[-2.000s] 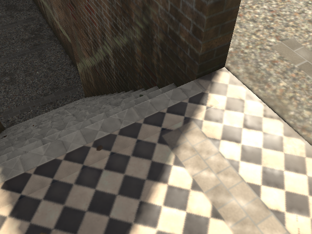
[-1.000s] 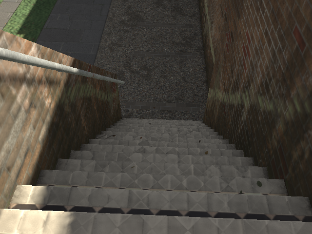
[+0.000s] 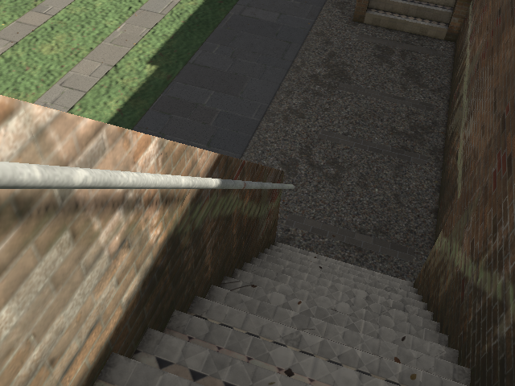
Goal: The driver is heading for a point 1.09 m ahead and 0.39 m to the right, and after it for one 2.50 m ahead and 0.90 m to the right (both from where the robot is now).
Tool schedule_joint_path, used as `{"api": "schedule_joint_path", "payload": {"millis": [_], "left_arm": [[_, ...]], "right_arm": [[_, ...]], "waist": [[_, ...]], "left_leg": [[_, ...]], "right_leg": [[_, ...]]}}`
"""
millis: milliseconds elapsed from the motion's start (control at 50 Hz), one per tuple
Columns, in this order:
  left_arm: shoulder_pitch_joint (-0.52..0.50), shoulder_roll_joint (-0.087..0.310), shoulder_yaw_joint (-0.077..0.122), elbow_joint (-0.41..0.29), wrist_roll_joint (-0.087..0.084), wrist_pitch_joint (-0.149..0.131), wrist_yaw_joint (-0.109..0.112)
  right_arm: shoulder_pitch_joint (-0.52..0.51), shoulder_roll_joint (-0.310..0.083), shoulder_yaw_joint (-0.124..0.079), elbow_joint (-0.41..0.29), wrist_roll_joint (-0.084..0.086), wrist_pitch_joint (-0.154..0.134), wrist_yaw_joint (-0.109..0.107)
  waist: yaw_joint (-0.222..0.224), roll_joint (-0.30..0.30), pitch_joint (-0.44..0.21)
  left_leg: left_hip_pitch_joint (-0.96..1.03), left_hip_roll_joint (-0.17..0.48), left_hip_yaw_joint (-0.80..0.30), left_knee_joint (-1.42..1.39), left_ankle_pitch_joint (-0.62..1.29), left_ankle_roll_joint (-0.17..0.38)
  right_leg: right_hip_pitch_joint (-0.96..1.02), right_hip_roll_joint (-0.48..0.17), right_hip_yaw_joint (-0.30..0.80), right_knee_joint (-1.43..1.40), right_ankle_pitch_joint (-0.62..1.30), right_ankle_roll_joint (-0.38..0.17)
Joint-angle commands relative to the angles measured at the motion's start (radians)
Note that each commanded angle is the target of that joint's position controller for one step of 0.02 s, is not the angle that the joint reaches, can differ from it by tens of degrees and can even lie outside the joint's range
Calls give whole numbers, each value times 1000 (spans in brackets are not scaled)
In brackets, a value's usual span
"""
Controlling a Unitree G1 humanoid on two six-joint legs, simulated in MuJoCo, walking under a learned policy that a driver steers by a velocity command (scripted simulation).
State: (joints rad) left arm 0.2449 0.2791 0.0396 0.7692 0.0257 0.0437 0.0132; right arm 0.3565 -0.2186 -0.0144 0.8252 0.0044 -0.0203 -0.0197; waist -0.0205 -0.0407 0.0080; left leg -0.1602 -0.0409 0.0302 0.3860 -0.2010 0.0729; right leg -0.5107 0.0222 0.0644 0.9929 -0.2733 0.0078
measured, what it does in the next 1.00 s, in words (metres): steps on the spot: right foot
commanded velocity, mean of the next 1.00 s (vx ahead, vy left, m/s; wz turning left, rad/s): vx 0.06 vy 0.00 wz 0.01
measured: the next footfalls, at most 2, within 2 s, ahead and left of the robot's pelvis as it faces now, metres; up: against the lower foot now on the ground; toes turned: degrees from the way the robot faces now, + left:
right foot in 0.16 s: +0.05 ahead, -0.10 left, +0.00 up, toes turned +0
left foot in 1.72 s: +0.14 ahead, +0.11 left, +0.00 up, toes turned +2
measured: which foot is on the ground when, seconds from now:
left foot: down 0.00-1.00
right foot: up 0.00-0.14, down 0.16-1.00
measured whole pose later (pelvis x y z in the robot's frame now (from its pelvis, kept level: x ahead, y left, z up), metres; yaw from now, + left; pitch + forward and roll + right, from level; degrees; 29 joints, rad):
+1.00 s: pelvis +0.03 +0.00 +0.01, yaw -1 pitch +0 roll +0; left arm 0.19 0.21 -0.03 1.01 0.00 0.01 0.01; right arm 0.18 -0.20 0.03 1.08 0.02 0.05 -0.04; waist -0.01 0.00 -0.01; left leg -0.09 -0.04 0.01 0.18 -0.09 0.04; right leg -0.07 0.03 0.01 0.19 -0.12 -0.03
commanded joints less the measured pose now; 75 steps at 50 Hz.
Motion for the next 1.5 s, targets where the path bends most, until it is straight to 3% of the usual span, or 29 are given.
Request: {"api": "schedule_joint_path", "payload": {"millis": [20, 60, 100, 140, 160, 180, 200, 220, 240, 260, 280, 300, 320, 340, 360, 400, 480, 680, 780, 1060, 1200, 1280, 1320, 1400, 1420, 1460, 1500], "left_arm": [[159, 38, 10, 30, 0, 23, 10], [112, 41, 8, 30, 11, 26, 18], [26, -10, -22, -2, 9, 14, 16], [79, -50, -44, 26, 18, 4, 13], [132, -64, -52, 40, 14, -1, 11], [121, -28, -56, 23, 9, -19, 14], [166, 49, -42, 41, -2, -33, 19], [126, 44, -50, 36, -33, -42, 11], [81, 74, -45, 30, -43, -54, 6], [11, 14, -63, 23, -31, -59, -5], [-15, -9, -76, 22, -21, -62, -12], [-20, 7, -71, 30, -20, -58, -8], [-17, 17, -65, 34, -28, -54, 0], [-4, 18, -58, 38, -33, -49, 1], [12, 6, -57, 42, -32, -43, -1], [29, -1, -57, 61, -29, -36, 2], [17, 6, -55, 86, -31, -35, 4], [-34, 31, -55, 142, -24, -26, 2], [-43, 33, -57, 170, -23, -36, 4], [-46, 31, -56, 225, -22, -37, 2], [-50, 33, -59, 235, -17, -36, 11], [-34, 57, -43, 235, -14, -21, 11], [-49, 24, -46, 222, -11, -25, 1], [-12, 10, -50, 214, 3, -46, 2], [4, 15, -49, 213, 3, -50, 3], [34, 53, -34, 214, -8, -53, 6], [77, 120, -7, 208, -16, -49, 6]], "right_arm": [[-73, -114, -12, -60, -8, -12, -6], [-43, -109, -3, -47, -2, 1, -12], [-75, -81, 17, -46, 4, 14, -20], [-81, -84, 26, -32, 7, 21, -29], [-92, -86, 30, -23, 12, 22, -29], [-45, -80, 28, -2, 9, 36, -33], [18, -92, 16, -2, 10, 51, -36], [73, -78, 13, 27, 8, 71, -37], [78, -84, 17, 40, 1, 93, -35], [8, -117, 8, 56, -2, 104, -31], [-37, -104, 5, 59, 4, 107, -25], [-46, -66, 15, 66, 12, 109, -17], [-63, -61, 18, 71, 9, 107, -12], [-83, -72, 18, 78, 3, 102, -10], [-91, -91, 14, 91, 9, 96, -10], [-107, -76, 17, 106, 18, 86, -17], [-131, -76, 19, 121, 24, 72, -25], [-168, -83, 25, 168, 16, 69, -22], [-178, -80, 29, 190, 21, 67, -24], [-177, -69, 34, 241, 19, 56, -19], [-164, -57, 40, 265, 14, 59, -23], [-178, -106, 18, 246, 11, 71, -19], [-207, -110, 7, 217, 10, 72, -15], [-212, -123, -8, 192, 5, 69, -17], [-236, -120, -8, 181, 7, 70, -17], [-253, -90, 1, 159, 5, 69, -17], [-258, -83, 8, 139, -11, 66, -20]], "waist": [[63, 156, -98], [39, 129, -63], [33, 138, -2], [41, 175, -8], [75, 155, -13], [64, 57, 4], [30, -95, -15], [-2, -116, -15], [-3, -156, -24], [-12, -76, 32], [-21, -44, 52], [-35, -60, 46], [-34, -54, 49], [-16, -31, 42], [3, 25, 41], [11, 46, 10], [17, 36, -53], [15, 40, -18], [13, 43, -6], [14, 43, -23], [12, 48, -37], [15, 64, 1], [15, 82, 56], [24, 109, 36], [34, 96, 42], [36, -2, 62], [55, -120, 67]], "left_leg": [[-93, 240, -87, 9, 823, 139], [-103, 269, -130, 42, 748, 160], [-150, 206, -78, 63, 704, 132], [-188, 193, -87, 123, 685, 116], [-208, 178, -82, 183, 679, 99], [-173, 155, -113, 237, 551, 47], [-225, 101, -97, 354, 104, -2], [-269, 46, -95, 376, -341, -23], [-201, 66, -104, 316, -365, -46], [-132, 78, -101, 261, -322, -62], [-72, 69, -94, 181, -237, -66], [-8, 74, -95, 88, -105, -70], [28, 80, -110, 16, 4, -74], [37, 89, -119, -27, 70, -73], [15, 99, -127, -43, 124, -62], [22, 112, -131, -79, 181, -54], [61, 123, -133, -128, 241, -48], [53, 136, -137, -198, 220, -40], [54, 142, -144, -221, 215, -40], [52, 142, -144, -242, 173, -31], [52, 129, -137, -245, 102, -32], [-24, 100, -150, -219, -267, 5], [-61, 113, -185, -218, -324, 29], [-56, 154, -247, -192, -309, 74], [-77, 143, -230, -162, -277, 74], [-133, 69, -136, -43, -169, 46], [-264, 13, -38, 118, -92, 5]], "right_leg": [[198, 20, -52, 117, 173, -19], [157, 15, -43, 144, 120, -25], [216, 18, -93, -80, 19, -14], [353, 31, -125, -261, -14, -15], [444, 29, -125, -416, 77, -23], [468, -55, 4, -647, 320, -37], [558, -247, 196, -568, 928, -117], [551, -322, 246, -541, 1191, -209], [412, -352, 312, -617, 883, -278], [315, -313, 286, -676, 720, -242], [294, -254, 205, -672, 733, -181], [275, -204, 142, -677, 657, -134], [284, -162, 113, -688, 544, -102], [318, -129, 97, -702, 460, -81], [372, -109, 75, -711, 439, -70], [452, -111, 63, -716, 478, -61], [507, -124, 56, -734, 493, -54], [468, -122, 56, -796, 318, -48], [452, -123, 60, -815, 275, -48], [436, -126, 63, -825, 226, -49], [429, -118, 62, -827, 168, -48], [363, -49, 21, -752, -149, -76], [295, -24, -1, -688, -147, -81], [287, -11, -12, -603, -88, -91], [308, -17, 1, -612, -83, -98], [368, -61, 79, -663, -64, -119], [495, -181, 259, -744, 42, -183]]}}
